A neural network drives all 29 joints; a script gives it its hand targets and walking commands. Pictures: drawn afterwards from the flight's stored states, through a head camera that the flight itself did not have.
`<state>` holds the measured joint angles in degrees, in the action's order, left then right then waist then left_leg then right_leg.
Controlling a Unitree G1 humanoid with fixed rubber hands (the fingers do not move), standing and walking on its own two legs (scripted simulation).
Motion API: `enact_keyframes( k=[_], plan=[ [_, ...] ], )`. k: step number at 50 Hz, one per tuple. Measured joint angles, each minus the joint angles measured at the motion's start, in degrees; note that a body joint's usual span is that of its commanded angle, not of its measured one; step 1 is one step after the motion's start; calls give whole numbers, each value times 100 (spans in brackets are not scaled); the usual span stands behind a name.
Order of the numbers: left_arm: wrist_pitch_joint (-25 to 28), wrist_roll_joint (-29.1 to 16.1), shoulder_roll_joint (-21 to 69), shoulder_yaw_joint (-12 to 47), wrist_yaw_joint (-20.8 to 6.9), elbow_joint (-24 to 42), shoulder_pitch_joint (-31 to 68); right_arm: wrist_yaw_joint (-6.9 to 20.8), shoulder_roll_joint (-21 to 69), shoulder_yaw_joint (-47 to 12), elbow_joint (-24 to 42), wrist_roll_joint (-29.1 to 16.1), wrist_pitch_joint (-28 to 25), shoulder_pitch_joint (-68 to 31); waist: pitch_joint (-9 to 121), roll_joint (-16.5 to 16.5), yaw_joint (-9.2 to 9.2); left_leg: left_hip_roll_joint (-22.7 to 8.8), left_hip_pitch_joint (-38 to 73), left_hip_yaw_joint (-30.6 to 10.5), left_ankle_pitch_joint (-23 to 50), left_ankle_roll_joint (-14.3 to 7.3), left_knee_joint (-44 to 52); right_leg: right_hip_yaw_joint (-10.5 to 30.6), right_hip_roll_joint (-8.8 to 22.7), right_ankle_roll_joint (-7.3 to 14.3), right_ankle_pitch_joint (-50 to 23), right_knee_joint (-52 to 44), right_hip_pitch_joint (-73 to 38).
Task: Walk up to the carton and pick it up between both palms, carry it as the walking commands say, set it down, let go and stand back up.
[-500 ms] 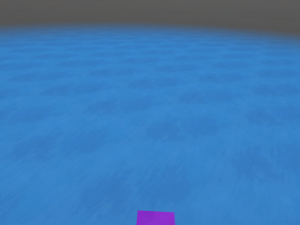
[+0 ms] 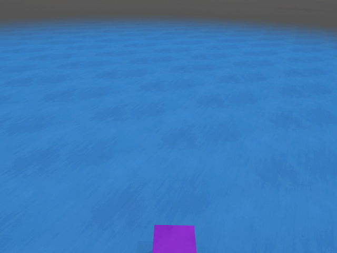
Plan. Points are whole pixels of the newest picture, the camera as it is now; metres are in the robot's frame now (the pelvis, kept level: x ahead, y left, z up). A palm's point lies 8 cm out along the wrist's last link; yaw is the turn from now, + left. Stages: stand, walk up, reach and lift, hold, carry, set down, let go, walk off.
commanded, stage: stand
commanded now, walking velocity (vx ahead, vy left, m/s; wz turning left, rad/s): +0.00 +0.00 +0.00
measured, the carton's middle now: out of the picture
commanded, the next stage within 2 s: none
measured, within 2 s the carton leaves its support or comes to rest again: neither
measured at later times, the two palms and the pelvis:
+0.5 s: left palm out of the picture -0.08 +0.20 -0.15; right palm out of the picture -0.08 -0.19 -0.14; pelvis -0.02 +0.01 +0.00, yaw -1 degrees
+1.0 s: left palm out of the picture -0.08 +0.20 -0.15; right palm out of the picture -0.10 -0.17 -0.14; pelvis -0.03 +0.02 +0.01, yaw -1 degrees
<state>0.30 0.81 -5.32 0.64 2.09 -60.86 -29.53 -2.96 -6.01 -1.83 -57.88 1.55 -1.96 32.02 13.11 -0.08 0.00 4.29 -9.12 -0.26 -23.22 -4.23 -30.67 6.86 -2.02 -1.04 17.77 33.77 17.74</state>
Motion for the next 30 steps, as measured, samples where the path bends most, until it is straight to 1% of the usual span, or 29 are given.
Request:
enact_keyframes(
  k=[5,13,20,30],
  plan=[
    [-20,0,61,17,13,-102,53,-1,-17,29,-47,32,3,-18,-123,-18,8,8,-1,32,63,-22,33,34,7,-26,-91,-69,-10],
    [20,-7,0,-23,16,-173,149,-8,-34,62,-163,6,-32,-70,-360,50,-35,45,23,79,212,-40,191,90,46,-58,-226,-188,-10],
    [-3,4,8,-53,36,-298,245,4,-19,86,-191,-17,-22,-206,-487,37,-62,65,70,109,251,-66,211,123,64,-87,-277,-224,-60],
    [-47,-28,122,-19,28,-483,313,-11,38,62,-264,-5,33,-323,-639,60,-30,91,221,151,314,-89,304,174,90,-136,-355,-321,-204]
  ],
)
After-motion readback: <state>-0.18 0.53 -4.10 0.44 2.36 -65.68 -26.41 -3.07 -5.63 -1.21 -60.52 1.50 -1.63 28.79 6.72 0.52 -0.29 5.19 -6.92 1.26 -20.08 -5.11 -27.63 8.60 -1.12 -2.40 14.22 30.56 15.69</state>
